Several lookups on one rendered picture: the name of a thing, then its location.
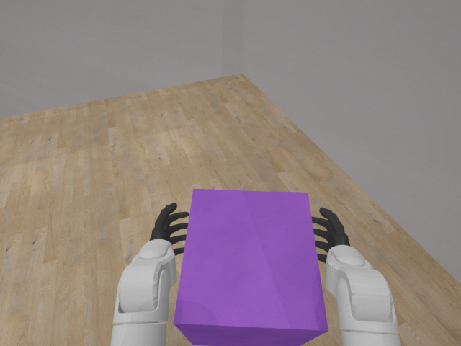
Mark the right robot hand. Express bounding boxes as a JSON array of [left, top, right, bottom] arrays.
[[312, 208, 350, 263]]

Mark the carton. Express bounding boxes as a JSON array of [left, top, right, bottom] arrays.
[[174, 189, 328, 346]]

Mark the left robot hand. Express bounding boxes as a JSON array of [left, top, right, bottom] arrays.
[[150, 203, 189, 256]]

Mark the robot left forearm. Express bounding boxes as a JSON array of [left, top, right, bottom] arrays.
[[110, 239, 177, 346]]

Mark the robot right forearm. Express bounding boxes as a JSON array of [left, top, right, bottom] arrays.
[[326, 245, 401, 346]]

